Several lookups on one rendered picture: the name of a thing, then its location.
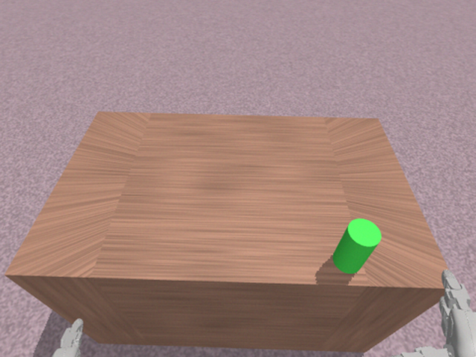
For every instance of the can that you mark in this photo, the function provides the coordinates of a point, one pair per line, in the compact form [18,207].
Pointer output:
[357,244]

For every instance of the left robot hand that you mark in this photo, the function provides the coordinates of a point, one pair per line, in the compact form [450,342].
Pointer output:
[71,341]

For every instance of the right robot hand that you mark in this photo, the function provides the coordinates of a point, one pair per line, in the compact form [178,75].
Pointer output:
[458,323]

